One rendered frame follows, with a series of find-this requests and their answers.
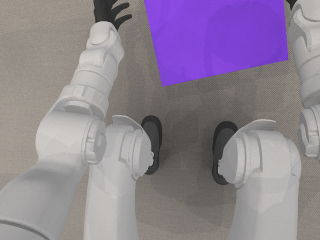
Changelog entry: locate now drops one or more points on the robot left foot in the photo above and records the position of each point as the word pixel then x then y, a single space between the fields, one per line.
pixel 153 128

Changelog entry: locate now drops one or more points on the robot left upper arm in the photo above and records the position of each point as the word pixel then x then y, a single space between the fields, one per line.
pixel 36 204

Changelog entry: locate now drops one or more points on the carton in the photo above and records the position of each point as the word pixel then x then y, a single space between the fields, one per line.
pixel 195 39

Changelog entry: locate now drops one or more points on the right robot forearm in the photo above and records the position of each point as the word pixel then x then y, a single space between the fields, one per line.
pixel 304 36

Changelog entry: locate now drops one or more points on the robot right thigh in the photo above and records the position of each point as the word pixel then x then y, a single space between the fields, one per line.
pixel 259 166

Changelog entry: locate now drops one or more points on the left robot hand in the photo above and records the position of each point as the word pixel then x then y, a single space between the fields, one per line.
pixel 103 12

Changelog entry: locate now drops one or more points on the left robot forearm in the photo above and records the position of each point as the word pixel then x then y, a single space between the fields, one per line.
pixel 94 77

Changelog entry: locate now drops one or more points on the robot right upper arm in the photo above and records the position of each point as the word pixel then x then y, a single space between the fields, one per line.
pixel 308 132

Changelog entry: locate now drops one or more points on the right robot hand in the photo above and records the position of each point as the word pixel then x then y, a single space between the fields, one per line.
pixel 291 2

